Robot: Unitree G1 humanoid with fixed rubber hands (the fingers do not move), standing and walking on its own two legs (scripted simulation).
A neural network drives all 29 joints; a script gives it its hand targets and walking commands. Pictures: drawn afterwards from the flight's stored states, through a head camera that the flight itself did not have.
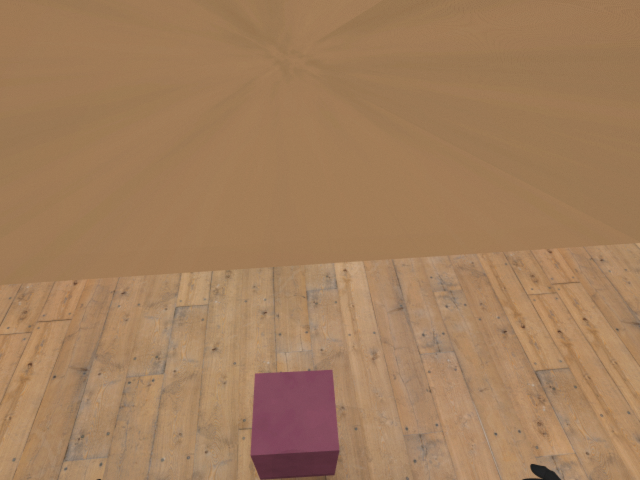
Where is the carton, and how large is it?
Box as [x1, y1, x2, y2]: [250, 370, 338, 479]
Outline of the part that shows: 332,370 255,373 250,455 260,479 334,474 338,454 338,439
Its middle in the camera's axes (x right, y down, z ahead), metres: -0.06 +0.51 +1.07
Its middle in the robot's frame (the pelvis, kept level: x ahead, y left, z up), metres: +0.41 +0.05 -0.66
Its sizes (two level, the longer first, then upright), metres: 0.210 0.200 0.250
